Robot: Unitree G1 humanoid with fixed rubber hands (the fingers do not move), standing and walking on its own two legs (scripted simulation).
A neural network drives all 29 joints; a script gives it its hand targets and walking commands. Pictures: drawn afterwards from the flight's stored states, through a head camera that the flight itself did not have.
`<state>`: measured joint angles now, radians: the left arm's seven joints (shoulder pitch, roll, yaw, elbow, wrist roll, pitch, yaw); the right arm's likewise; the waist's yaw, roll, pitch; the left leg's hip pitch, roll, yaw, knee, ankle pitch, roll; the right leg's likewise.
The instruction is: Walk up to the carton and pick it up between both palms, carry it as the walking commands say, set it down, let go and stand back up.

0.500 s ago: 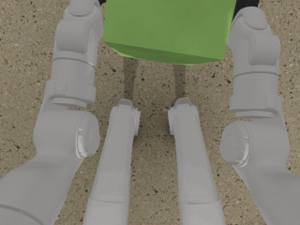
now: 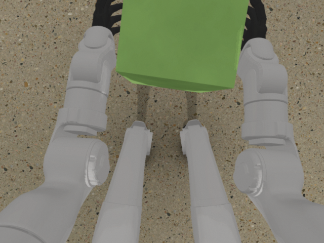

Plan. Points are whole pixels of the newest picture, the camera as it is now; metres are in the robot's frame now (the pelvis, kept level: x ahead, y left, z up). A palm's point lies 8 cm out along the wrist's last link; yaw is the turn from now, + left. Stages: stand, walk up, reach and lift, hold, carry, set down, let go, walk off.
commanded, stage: reach and lift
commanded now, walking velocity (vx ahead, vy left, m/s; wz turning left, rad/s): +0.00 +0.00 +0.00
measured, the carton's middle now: (176, 38) +0.51 -0.02 -0.12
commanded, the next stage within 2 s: none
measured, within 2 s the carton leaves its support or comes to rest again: neither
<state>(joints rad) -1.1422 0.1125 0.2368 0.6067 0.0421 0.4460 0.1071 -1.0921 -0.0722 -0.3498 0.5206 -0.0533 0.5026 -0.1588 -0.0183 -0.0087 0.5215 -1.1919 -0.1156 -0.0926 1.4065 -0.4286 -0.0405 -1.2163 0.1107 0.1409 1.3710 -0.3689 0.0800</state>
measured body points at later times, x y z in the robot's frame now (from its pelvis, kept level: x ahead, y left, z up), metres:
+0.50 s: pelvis +0.01 +0.00 +0.06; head +0.26 +0.00 +0.43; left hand +0.49 +0.13 +0.00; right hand +0.47 -0.17 +0.00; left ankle +0.13 +0.12 -0.58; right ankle +0.16 -0.14 -0.58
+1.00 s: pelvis +0.10 +0.00 +0.13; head +0.16 +0.01 +0.58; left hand +0.47 +0.13 +0.11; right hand +0.45 -0.17 +0.11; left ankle +0.13 +0.12 -0.58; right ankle +0.16 -0.14 -0.58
